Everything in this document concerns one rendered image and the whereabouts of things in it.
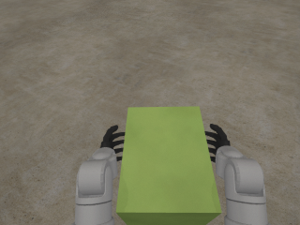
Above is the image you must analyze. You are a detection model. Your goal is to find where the right robot hand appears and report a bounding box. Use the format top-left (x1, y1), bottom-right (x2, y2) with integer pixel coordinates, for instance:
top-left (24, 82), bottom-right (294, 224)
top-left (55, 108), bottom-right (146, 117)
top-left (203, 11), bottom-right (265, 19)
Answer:
top-left (204, 124), bottom-right (231, 162)

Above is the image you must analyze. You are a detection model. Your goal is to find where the left robot forearm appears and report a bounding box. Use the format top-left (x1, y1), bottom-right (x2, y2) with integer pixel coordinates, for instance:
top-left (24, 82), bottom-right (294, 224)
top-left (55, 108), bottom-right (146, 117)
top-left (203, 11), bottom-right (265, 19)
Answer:
top-left (71, 147), bottom-right (118, 225)

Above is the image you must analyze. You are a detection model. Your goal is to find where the carton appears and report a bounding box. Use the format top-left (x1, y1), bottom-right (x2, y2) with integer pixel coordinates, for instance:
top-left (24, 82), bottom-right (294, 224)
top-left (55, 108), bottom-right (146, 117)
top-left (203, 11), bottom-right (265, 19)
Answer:
top-left (115, 106), bottom-right (222, 225)

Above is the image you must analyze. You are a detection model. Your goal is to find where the right robot forearm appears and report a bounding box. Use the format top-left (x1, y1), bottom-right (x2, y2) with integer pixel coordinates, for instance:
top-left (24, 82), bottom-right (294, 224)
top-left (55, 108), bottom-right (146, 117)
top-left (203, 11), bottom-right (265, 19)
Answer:
top-left (215, 145), bottom-right (272, 225)

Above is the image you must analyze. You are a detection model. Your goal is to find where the left robot hand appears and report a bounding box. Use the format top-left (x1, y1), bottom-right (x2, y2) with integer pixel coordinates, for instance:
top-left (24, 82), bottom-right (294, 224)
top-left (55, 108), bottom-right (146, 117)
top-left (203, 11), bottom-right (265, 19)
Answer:
top-left (100, 125), bottom-right (126, 161)

